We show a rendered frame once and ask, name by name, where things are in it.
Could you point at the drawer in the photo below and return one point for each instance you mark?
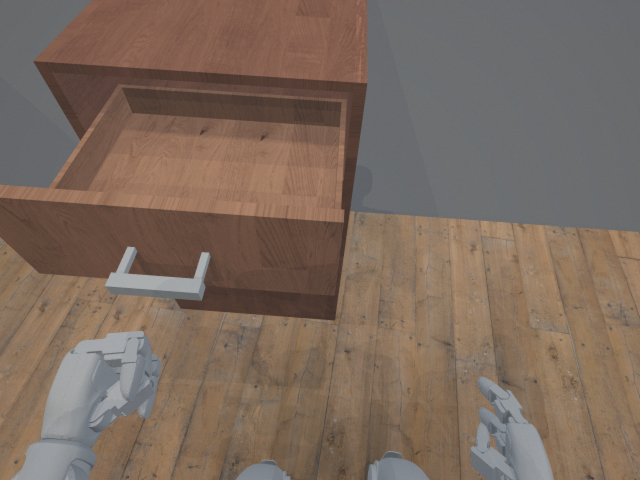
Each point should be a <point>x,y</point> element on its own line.
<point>255,180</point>

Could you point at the robot left forearm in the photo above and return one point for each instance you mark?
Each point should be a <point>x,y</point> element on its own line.
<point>55,459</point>

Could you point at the handle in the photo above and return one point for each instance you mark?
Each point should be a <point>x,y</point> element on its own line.
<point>157,286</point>

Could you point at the right robot hand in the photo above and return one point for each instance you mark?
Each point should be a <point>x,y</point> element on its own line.
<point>518,442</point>

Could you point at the cabinet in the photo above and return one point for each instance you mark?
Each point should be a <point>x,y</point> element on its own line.
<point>307,48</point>

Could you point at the left robot hand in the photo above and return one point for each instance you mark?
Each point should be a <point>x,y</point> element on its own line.
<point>119,366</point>

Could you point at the right robot thigh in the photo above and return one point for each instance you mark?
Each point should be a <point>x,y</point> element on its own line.
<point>395,469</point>

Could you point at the robot right shin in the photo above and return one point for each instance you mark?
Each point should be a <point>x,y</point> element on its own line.
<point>392,454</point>

